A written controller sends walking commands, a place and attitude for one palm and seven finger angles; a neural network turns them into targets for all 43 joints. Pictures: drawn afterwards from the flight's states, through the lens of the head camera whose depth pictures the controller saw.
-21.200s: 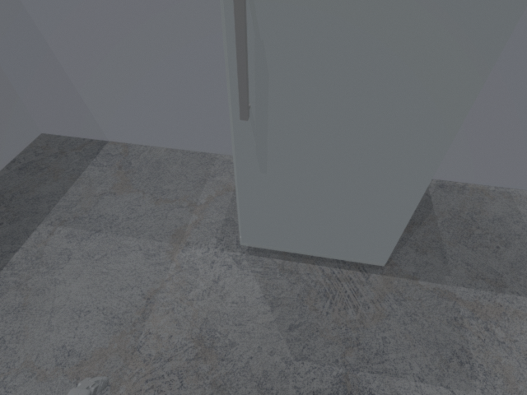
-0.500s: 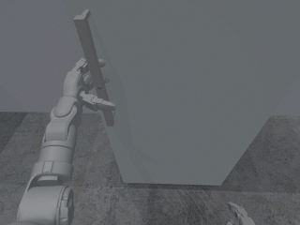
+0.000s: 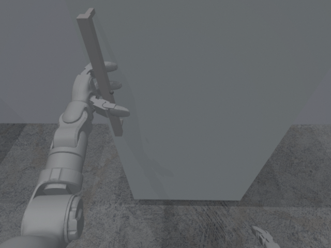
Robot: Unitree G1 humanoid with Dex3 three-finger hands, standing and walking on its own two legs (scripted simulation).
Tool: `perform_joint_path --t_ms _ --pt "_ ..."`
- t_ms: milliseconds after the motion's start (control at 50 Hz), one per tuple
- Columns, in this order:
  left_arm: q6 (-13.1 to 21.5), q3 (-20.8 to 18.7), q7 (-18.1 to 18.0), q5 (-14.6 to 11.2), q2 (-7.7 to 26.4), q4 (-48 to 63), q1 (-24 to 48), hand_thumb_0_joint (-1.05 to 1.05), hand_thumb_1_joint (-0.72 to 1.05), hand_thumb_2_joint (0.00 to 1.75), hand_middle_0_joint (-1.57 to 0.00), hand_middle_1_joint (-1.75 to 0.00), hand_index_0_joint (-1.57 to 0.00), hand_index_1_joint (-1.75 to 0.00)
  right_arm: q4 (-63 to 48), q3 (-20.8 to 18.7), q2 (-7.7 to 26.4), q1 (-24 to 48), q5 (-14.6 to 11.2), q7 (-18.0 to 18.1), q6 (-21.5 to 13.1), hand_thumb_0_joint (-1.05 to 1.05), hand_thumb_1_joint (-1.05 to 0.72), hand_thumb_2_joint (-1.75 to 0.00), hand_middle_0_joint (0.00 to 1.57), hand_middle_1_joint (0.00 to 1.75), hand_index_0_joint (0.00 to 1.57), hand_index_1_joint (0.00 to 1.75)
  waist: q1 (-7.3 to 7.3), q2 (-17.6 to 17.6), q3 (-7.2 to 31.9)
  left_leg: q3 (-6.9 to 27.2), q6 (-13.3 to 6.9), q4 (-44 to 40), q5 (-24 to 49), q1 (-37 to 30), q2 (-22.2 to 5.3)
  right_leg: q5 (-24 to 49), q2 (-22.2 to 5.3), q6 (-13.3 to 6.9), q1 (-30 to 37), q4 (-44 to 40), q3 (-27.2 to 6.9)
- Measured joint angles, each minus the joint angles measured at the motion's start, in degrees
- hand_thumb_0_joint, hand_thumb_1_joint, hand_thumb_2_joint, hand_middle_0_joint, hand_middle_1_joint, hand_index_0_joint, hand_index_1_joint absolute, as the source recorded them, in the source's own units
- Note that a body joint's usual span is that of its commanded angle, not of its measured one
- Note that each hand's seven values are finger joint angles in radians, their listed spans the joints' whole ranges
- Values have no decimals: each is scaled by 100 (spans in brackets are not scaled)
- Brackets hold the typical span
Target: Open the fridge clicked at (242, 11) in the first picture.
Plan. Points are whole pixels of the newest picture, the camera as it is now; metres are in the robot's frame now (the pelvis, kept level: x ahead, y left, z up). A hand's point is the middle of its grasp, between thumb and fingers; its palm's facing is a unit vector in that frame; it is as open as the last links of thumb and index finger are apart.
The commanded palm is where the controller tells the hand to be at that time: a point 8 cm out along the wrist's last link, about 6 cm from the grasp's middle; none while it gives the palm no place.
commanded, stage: slide the fingers in behind the handle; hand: left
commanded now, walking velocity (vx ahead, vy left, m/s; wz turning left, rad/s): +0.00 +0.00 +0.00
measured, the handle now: (107, 85) +0.47 +0.17 +0.16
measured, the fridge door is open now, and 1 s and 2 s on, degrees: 0 0 0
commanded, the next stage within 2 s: grip the handle and tug to test in 0.26 s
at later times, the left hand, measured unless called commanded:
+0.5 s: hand (113, 93) +0.42 +0.15 +0.17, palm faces +0.02 -1.00 +0.00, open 13.6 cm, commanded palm +0.39 +0.19 +0.17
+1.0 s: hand (111, 93) +0.42 +0.15 +0.18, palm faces +0.03 -1.00 +0.00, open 6.2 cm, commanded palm +0.39 +0.20 +0.17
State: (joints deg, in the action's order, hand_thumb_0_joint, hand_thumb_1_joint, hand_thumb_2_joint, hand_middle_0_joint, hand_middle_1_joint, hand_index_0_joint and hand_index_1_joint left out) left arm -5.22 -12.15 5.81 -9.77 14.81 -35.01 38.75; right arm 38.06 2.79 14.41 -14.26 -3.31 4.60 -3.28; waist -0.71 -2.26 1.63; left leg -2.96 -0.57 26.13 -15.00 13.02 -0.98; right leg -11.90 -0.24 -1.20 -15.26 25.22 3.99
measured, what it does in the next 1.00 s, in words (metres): stands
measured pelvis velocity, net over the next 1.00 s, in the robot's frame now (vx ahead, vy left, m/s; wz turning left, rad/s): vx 0.01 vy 0.00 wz -0.01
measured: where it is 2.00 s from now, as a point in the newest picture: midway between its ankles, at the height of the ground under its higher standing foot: outside the picture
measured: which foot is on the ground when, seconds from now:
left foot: down 0.00-1.00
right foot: down 0.00-1.00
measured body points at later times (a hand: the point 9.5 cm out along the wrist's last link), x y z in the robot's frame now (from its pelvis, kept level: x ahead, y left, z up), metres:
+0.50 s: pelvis +0.00 +0.00 +0.00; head +0.01 -0.01 +0.45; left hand +0.42 +0.20 +0.18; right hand +0.14 -0.23 -0.11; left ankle -0.02 +0.11 -0.74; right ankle +0.01 -0.11 -0.74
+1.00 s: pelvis +0.01 +0.00 +0.00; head +0.01 -0.01 +0.45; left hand +0.41 +0.20 +0.18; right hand +0.15 -0.24 -0.10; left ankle -0.02 +0.11 -0.74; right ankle +0.01 -0.11 -0.74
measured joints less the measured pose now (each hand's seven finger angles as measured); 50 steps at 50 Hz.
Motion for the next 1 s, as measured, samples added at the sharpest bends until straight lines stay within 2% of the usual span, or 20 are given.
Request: perform_joint_path --t_ms 120,260,400,500,680,860,1000 --pt "90 -31 -53 29 2 -29 -109 -1 -50 30 -32 -121 -32 -121 -21 -14 -12 -88 -5 -43 -7 1 -91 -90 20 30 20 30 -6 -2 5 -29 -9 8 -12 -9 0 -3 1 10 -4 13 -30" --pt "158 149 -136 94 -73 27 -43 -1 -50 30 -31 -121 -31 -121 20 -37 -4 -108 -9 -27 -76 1 -91 -90 20 30 20 30 16 5 -71 -2 -21 36 -20 -6 18 -3 -18 21 21 10 -5" --pt "164 181 -190 58 -167 47 -66 -1 -50 30 -31 -122 -30 -121 81 -35 -21 -68 13 -50 -107 1 -91 -90 20 30 20 30 57 -9 -22 -7 -35 -8 -10 -31 43 -9 -40 39 30 -2 -13" --pt "173 177 -192 76 -211 138 -134 -1 -44 33 -31 -121 -31 -122 56 -17 -59 -20 21 -76 -107 1 -91 -90 20 30 20 30 60 10 16 -24 -32 -27 -25 -83 35 -22 -31 37 70 -12 -31" --pt "45 141 -155 62 -189 254 -213 0 -13 46 -34 -125 -34 -126 -21 -5 -47 63 20 -61 -18 1 -91 -90 20 30 20 30 72 -2 9 -17 -28 -47 -30 -126 29 -27 -23 35 119 -38 -26" --pt "19 152 -130 53 -138 282 -170 0 27 63 -38 -131 -38 -131 -34 -30 -24 60 23 -42 4 1 -91 -90 20 30 20 30 73 -5 -11 1 -21 -51 -28 -97 23 -19 -16 28 103 -60 -9" --pt "-27 87 -114 33 -184 531 -410 1 59 77 -42 -135 -41 -136 -40 -48 -26 6 23 -90 53 1 -91 -90 20 30 20 30 77 -14 65 -40 -15 -85 -45 -176 10 -34 1 26 153 -69 -51"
